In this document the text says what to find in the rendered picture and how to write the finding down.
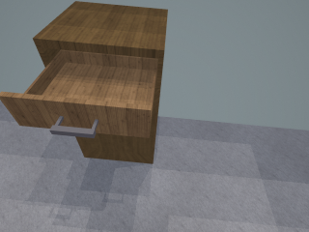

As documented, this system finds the drawer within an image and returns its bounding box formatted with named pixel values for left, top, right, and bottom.
left=0, top=49, right=158, bottom=138

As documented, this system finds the handle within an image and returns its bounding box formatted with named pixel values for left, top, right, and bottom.
left=50, top=116, right=98, bottom=138

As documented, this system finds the cabinet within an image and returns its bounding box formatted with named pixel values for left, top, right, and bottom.
left=33, top=1, right=168, bottom=164

